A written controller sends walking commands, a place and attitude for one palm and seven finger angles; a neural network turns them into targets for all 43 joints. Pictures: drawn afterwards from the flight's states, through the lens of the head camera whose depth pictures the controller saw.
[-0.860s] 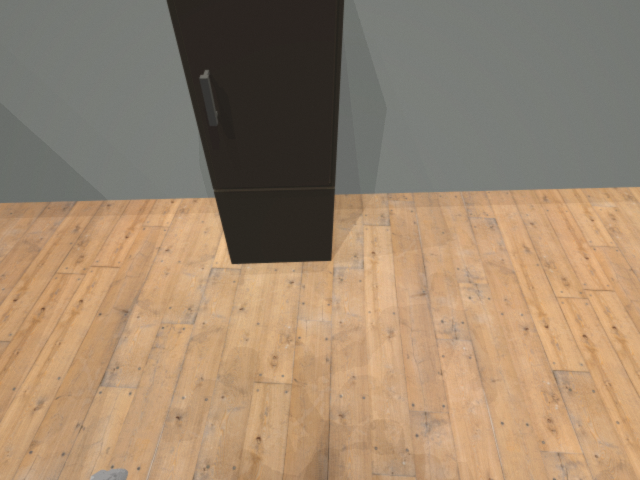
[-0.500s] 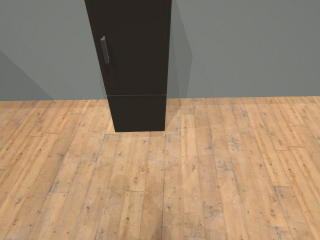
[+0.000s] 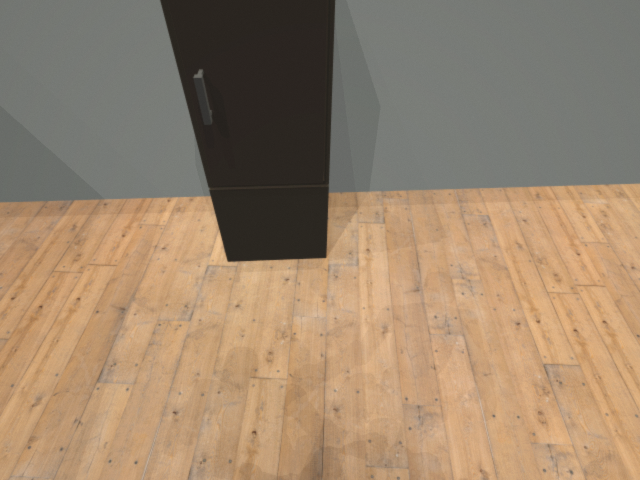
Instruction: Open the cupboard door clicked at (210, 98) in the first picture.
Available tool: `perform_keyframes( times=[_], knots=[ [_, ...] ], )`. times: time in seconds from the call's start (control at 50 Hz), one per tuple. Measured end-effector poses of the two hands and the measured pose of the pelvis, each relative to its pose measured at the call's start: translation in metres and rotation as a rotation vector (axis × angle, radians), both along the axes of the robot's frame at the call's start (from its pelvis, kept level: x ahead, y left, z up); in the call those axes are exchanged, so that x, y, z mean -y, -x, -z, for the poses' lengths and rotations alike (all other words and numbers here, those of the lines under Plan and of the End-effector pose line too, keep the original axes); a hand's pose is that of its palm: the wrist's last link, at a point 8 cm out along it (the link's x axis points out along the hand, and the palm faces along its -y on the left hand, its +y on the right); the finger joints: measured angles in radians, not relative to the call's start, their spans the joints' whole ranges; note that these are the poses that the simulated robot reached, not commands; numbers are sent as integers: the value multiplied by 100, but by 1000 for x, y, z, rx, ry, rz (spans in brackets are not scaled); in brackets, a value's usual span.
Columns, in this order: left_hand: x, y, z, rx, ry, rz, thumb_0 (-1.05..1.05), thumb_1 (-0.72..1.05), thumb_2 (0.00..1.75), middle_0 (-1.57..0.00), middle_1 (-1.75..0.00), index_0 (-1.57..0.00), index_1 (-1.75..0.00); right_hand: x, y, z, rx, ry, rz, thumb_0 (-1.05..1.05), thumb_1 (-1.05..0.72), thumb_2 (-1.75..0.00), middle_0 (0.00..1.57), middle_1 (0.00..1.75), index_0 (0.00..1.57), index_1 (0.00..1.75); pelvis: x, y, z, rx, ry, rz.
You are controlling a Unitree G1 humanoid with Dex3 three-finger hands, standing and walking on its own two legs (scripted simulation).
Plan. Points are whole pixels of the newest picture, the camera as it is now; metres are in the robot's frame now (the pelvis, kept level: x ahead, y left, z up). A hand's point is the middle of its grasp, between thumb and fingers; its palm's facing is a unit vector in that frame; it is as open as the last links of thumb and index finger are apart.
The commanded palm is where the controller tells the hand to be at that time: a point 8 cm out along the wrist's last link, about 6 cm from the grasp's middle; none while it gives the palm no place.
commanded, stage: look at it before walking up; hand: left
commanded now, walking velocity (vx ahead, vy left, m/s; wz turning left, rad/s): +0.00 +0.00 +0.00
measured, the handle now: (204, 97) +1.02 +0.37 -0.03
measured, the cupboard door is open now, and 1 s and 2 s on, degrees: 0 0 0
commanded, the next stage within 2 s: walk to a spot facing it in 0.58 s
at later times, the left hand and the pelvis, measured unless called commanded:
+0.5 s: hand out of the picture +0.08 +0.25 -0.15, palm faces -0.03 -0.94 -0.34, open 7.4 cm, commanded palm none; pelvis +0.01 +0.00 +0.00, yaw +0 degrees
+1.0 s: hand out of the picture +0.03 +0.23 -0.19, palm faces +0.14 -0.97 -0.21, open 7.4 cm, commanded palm none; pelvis +0.04 +0.03 -0.01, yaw +9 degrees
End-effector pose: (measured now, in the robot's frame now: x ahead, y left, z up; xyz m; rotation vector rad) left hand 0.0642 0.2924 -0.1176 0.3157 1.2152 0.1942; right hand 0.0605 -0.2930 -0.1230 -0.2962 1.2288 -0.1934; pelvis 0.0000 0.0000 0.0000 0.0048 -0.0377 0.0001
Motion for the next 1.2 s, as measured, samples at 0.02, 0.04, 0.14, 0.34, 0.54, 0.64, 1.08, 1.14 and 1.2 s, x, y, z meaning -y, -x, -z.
perform_keyframes(
  times=[0.02,0.04,0.14,0.34,0.54,0.64,1.08,1.14,1.2],
  knots=[
    [0,-1,0,3,1,1,1,91,89,-20,-30,-20,-30,0,-1,0,3,-1,0,1,-91,-89,20,30,20,30,0,0,0,0,0,0],
    [1,-3,0,6,2,3,1,91,89,-20,-30,-20,-30,0,-2,0,5,-1,-1,1,-91,-89,20,30,20,30,0,0,0,0,0,1],
    [3,-8,-1,18,6,9,1,91,89,-20,-30,-20,-30,-1,-8,-2,20,-2,-3,1,-91,-89,20,30,20,30,1,-1,0,0,0,2],
    [4,-13,-1,23,8,12,1,91,89,-20,-30,-20,-30,1,-16,-4,34,2,-5,0,-91,-89,20,30,20,30,1,-4,-1,-1,0,5],
    [2,-12,-1,6,1,9,1,91,89,-20,-30,-20,-30,2,-17,-4,22,5,-4,0,-91,-89,20,30,20,30,1,-7,-2,-2,0,6],
    [1,-11,-2,5,0,7,1,91,89,-20,-30,-20,-30,2,-16,-4,18,5,-4,0,-91,-89,20,30,20,30,1,-8,-2,0,1,6],
    [0,57,51,-151,164,-245,1,91,89,-20,-30,-20,-30,-92,-29,20,-106,-65,-90,0,-91,-89,20,30,20,30,-49,-54,20,-22,21,-170],
    [-7,45,44,-155,172,-260,1,91,90,-20,-30,-20,-30,-109,-30,15,-133,-76,-82,0,-91,-89,20,30,20,30,-57,-68,12,-30,20,-190],
    [-12,21,35,-111,175,-276,1,91,90,-20,-30,-20,-30,-124,-33,10,-174,-93,-87,0,-91,-89,20,30,20,30,-63,-83,4,-37,22,-213]
  ],
)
